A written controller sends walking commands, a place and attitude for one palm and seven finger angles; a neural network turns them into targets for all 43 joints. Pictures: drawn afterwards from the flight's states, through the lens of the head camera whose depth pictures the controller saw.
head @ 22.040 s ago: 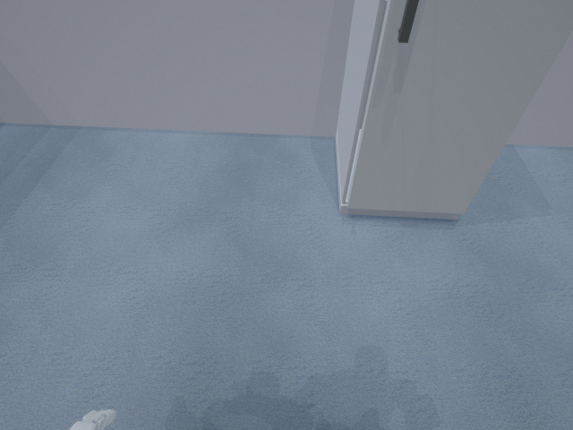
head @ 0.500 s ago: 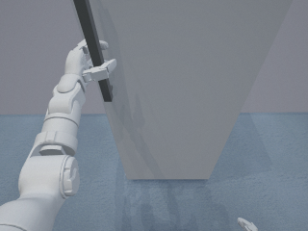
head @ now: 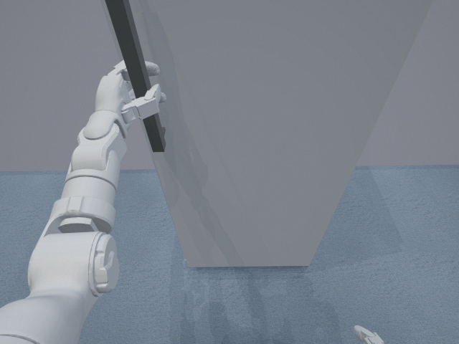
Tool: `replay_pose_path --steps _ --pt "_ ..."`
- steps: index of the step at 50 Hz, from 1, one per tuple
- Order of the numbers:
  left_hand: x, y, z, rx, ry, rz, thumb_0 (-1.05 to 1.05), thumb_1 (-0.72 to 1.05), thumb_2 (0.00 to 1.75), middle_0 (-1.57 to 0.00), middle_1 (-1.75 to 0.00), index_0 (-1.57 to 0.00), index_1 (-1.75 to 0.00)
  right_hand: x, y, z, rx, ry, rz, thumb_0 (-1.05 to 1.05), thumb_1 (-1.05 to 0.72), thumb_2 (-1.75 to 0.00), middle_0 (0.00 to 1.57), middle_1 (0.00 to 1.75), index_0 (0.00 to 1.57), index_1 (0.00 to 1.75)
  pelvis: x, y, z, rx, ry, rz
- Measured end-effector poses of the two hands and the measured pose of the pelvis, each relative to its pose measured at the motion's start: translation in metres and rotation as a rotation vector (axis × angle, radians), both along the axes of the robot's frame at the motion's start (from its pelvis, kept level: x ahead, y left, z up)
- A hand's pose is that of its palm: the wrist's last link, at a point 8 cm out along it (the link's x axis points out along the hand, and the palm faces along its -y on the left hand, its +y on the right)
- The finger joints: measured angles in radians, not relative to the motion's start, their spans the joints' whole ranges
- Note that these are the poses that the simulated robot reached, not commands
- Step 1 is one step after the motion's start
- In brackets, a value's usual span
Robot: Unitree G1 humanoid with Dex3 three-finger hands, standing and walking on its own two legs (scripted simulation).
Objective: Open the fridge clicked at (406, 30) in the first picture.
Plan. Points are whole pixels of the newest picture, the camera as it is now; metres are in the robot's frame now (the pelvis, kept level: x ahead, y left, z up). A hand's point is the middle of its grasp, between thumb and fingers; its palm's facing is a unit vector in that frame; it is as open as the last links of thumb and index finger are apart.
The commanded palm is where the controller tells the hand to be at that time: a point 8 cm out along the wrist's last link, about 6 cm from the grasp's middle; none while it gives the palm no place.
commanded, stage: grip the handle and tug to test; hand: left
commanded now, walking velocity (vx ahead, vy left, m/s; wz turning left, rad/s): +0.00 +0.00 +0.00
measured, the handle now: (139, 60) +0.51 +0.16 +0.26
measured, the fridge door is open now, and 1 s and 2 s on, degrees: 0 2 25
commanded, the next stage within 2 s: pull the door a little, standing still in 0.36 s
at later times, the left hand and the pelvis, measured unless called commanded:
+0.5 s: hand (153, 102) +0.45 +0.14 +0.21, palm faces +0.03 -1.00 +0.01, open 5.8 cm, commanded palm +0.42 +0.19 +0.21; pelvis +0.03 +0.00 +0.00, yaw -1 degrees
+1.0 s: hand (151, 112) +0.43 +0.14 +0.21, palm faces +0.02 -1.00 -0.01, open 6.4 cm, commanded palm +0.35 +0.19 +0.21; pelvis +0.06 +0.01 +0.00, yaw -3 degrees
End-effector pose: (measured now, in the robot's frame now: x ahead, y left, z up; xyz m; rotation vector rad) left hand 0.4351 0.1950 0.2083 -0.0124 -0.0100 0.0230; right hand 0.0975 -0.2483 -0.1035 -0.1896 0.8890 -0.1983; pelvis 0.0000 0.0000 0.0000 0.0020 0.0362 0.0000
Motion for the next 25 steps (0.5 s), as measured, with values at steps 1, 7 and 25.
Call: replay_pose_path --steps 1,7,25 --pt "0.000 0.000 0.000 0.001 0.000 0.002 0.01 0.67 0.82 -0.40 -1.39 -0.41 -1.40 0.000 0.000 0.000 0.001 0.000 0.000 0.01 -0.91 -0.90 0.20 0.30 0.20 0.30 0.000 0.000 0.000 0.000 0.000 0.000" --pt "-0.001 -0.001 0.000 0.004 -0.002 0.012 0.01 0.69 0.82 -0.38 -1.40 -0.38 -1.40 0.002 0.001 0.000 0.009 -0.003 -0.001 0.01 -0.91 -0.90 0.20 0.30 0.20 0.30 0.002 0.000 0.000 0.000 0.000 -0.005" --pt "-0.004 -0.002 -0.001 0.001 -0.015 0.008 0.01 0.72 0.78 -0.33 -1.40 -0.33 -1.40 0.053 0.006 0.010 0.027 -0.073 0.014 0.01 -0.91 -0.90 0.20 0.30 0.20 0.30 0.025 0.002 0.002 -0.007 -0.001 -0.018"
